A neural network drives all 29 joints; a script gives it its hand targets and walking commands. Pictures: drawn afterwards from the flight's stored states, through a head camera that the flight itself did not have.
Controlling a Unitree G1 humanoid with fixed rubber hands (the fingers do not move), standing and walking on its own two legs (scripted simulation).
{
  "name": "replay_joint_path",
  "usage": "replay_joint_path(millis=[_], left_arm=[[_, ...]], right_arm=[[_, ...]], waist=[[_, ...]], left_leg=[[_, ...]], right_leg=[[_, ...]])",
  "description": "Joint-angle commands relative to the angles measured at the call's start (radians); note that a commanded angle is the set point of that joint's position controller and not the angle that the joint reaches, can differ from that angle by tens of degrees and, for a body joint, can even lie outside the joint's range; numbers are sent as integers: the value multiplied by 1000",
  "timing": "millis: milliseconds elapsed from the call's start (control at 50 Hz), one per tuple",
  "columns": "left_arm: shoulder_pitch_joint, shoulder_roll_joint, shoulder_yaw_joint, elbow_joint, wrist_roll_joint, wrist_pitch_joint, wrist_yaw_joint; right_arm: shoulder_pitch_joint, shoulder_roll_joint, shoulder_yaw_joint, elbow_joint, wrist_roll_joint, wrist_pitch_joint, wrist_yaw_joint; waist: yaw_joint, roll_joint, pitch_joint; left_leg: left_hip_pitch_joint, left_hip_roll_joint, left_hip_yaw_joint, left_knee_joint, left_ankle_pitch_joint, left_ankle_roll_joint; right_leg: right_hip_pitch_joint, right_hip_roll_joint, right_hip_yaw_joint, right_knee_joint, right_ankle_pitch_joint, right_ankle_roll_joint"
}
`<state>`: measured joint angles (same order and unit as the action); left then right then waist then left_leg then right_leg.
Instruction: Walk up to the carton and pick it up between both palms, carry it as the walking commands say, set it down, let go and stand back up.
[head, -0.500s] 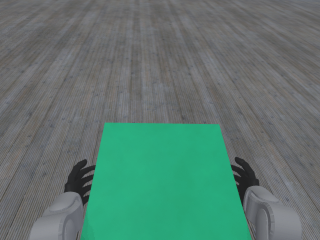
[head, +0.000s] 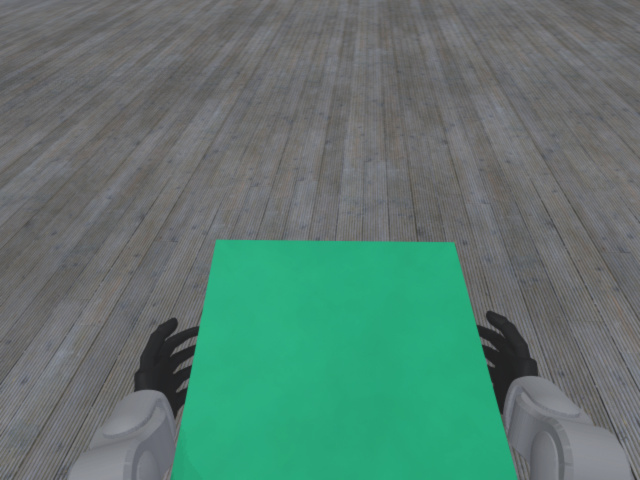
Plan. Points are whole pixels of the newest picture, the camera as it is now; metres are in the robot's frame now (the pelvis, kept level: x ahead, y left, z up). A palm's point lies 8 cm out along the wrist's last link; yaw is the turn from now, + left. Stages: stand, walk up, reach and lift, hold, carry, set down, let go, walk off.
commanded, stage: carry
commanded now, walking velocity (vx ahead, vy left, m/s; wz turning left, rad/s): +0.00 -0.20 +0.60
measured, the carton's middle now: (334, 387) +0.25 -0.01 +0.03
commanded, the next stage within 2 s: none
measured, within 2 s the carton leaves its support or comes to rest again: neither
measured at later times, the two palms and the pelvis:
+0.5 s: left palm (181, 472) +0.15 +0.13 +0.09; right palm (539, 377) +0.23 -0.23 +0.08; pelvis -0.04 -0.10 -0.01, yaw +15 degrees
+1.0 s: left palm out of the picture +0.01 +0.10 +0.06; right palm (504, 382) +0.23 -0.20 +0.06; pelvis -0.06 -0.19 -0.01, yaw +35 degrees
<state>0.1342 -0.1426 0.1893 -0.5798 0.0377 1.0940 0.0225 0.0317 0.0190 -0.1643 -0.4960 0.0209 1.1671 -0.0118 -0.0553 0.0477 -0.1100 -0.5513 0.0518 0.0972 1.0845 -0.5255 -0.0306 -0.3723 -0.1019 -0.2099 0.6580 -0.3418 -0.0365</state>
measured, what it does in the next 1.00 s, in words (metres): steps to the right, turning left: left foot, then right foot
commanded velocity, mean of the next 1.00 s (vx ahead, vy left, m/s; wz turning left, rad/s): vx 0.00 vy -0.16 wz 0.49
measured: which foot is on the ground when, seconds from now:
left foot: up 0.00-0.12, down 0.14-0.50, up 0.52-0.80, down 0.82-1.00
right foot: down 0.00-0.14, up 0.16-0.48, down 0.50-0.84, up 0.86-1.00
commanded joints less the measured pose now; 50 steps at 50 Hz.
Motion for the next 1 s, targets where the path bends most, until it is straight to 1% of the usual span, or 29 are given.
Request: replay_joint_path(millis=[0, 20, 60, 80, 100, 120, 140, 180, 280, 360, 440, 460, 480, 500, 520, 560, 580, 660, 680, 720, 760, 780, 800, 820, 840, 860, 880, 920, 980], left_arm=[[-378, -547, -728, -72, -236, 22, -47], [-430, -556, -765, -133, -254, 19, -51], [-426, -544, -792, -121, -269, 42, -48], [-421, -539, -799, -116, -283, 46, -45], [-469, -529, -810, -134, -281, 46, -42], [-492, -533, -820, -132, -295, 54, -49], [-523, -548, -845, -158, -308, 61, -48], [-642, -607, -886, -204, -354, 51, -69], [-532, -705, -849, -106, -347, 18, -97], [-478, -661, -825, -149, -315, 4, -78], [-312, -589, -770, -86, -244, 14, -54], [-322, -600, -749, -71, -236, 14, -54], [-310, -567, -731, -87, -229, 11, -54], [-357, -587, -743, -102, -242, 14, -54], [-312, -569, -722, -52, -218, 17, -57], [-416, -603, -703, -129, -213, 8, -54], [-424, -609, -707, -132, -222, 12, -60], [-409, -537, -721, -134, -229, 22, -44], [-420, -525, -737, -120, -234, 34, -41], [-443, -530, -779, -136, -258, 46, -47], [-439, -535, -793, -104, -267, 65, -42], [-417, -547, -792, -83, -275, 73, -43], [-468, -549, -798, -111, -286, 72, -44], [-538, -561, -838, -158, -304, 72, -42], [-560, -585, -847, -168, -315, 62, -51], [-631, -618, -898, -245, -349, 57, -60], [-672, -663, -911, -245, -371, 46, -71], [-614, -709, -900, -195, -374, 37, -88], [-517, -691, -850, -161, -348, 29, -90]], right_arm=[[-370, 698, 802, -119, 248, -12, 65], [-357, 706, 790, -130, 242, -18, 67], [-308, 670, 739, -99, 211, -9, 58], [-243, 663, 710, -58, 198, -6, 53], [-295, 676, 712, -75, 214, -13, 58], [-242, 670, 684, -49, 194, -14, 58], [-241, 677, 673, -44, 195, -17, 58], [-282, 753, 677, -71, 182, -32, 52], [-426, 787, 751, -243, 221, -73, 60], [-352, 794, 793, -217, 237, -58, 65], [-273, 714, 818, -204, 253, -38, 74], [-344, 730, 839, -232, 266, -31, 73], [-329, 715, 844, -229, 253, -29, 67], [-333, 726, 843, -235, 259, -20, 70], [-412, 697, 864, -281, 285, -16, 79], [-556, 778, 895, -281, 330, -16, 90], [-539, 790, 884, -251, 320, -15, 89], [-404, 711, 821, -169, 266, -2, 74], [-347, 711, 783, -86, 244, 6, 69], [-351, 680, 766, -115, 224, 5, 63], [-301, 673, 716, -61, 208, 10, 59], [-296, 664, 705, -93, 202, 4, 50], [-299, 680, 699, -85, 204, -1, 53], [-263, 663, 661, -64, 184, -4, 59], [-269, 718, 673, -55, 198, -12, 63], [-308, 730, 674, -133, 200, -33, 63], [-320, 778, 680, -148, 201, -38, 61], [-389, 804, 703, -207, 209, -56, 59], [-360, 806, 753, -218, 215, -55, 60]], waist=[[58, -273, -96], [62, -207, -108], [61, -228, -145], [45, -177, -185], [22, -63, -194], [10, 142, -197], [24, 352, -187], [9, 179, -126], [29, 42, -132], [30, 125, -222], [53, 258, -279], [60, 168, -280], [64, -173, -296], [41, -371, -225], [49, -407, -186], [51, -265, -87], [45, -277, -29], [52, -293, -63], [54, -210, -109], [61, -263, -103], [53, -173, -183], [30, -99, -197], [15, 65, -199], [27, 378, -160], [33, 246, -197], [15, 293, -168], [21, 168, -184], [29, 187, -202], [39, 131, -213]], left_leg=[[-4, -4, 44, -158, 63, 25], [3, -13, 56, -184, 68, 29], [76, -20, 74, -324, 124, 35], [195, -22, 76, -438, 184, 44], [353, 33, -11, -620, 359, 61], [507, 227, -293, -695, 523, 114], [569, 427, -603, -716, 821, 199], [413, 388, -559, -719, 723, 286], [314, 273, -367, -723, 520, 218], [276, 236, -388, -691, 585, 201], [276, 153, -329, -592, 623, 110], [213, 100, -224, -497, 590, 68], [-1, -3, -134, -324, 325, 19], [-221, -78, -23, -134, -68, -19], [-184, 17, -28, -16, -173, -24], [-36, 12, -22, 63, 3, -4], [-91, -1, -37, 58, 35, -10], [-88, 18, -8, 37, 65, -2], [-39, 10, 8, -63, 68, 11], [14, -4, 44, -237, 55, 15], [135, -39, 86, -441, 157, 24], [293, -4, 30, -582, 316, 32], [462, 164, -212, -648, 587, 82], [536, 421, -595, -706, 936, 174], [564, 420, -570, -683, 907, 198], [539, 377, -487, -649, 1056, 261], [497, 349, -437, -667, 897, 250], [390, 275, -287, -663, 771, 216], [329, 216, -226, -634, 691, 176]], right_leg=[[92, -198, 142, -230, 292, -97], [93, -209, 151, -218, 304, -111], [108, -237, 149, -152, 426, -109], [77, -198, 105, -90, 416, -89], [-37, -175, 49, 8, 324, -10], [-240, -112, 13, 175, 56, 63], [-439, -18, 80, 365, -281, 110], [-384, -33, 229, 532, -285, 113], [-292, -18, 214, 468, -171, 141], [-107, 49, 165, 213, -100, 118], [108, 109, 85, -213, -51, 99], [249, 58, 89, -311, 28, 104], [415, -142, 311, -350, 295, 60], [418, -363, 509, -300, 577, -51], [242, -398, 440, -286, 473, -129], [8, -240, 241, -357, 141, -93], [57, -173, 181, -317, 228, -46], [90, -202, 176, -276, 223, -93], [94, -198, 162, -240, 281, -97], [100, -215, 165, -191, 372, -109], [134, -219, 135, -79, 501, -97], [43, -186, 77, 5, 458, -26], [-149, -126, 38, 159, 208, 51], [-411, 3, 32, 366, -277, 131], [-397, -30, 172, 415, -306, 120], [-387, -31, 205, 435, -307, 139], [-349, -37, 217, 417, -262, 134], [-220, -31, 193, 340, -181, 143], [-58, 2, 136, 100, -80, 135]])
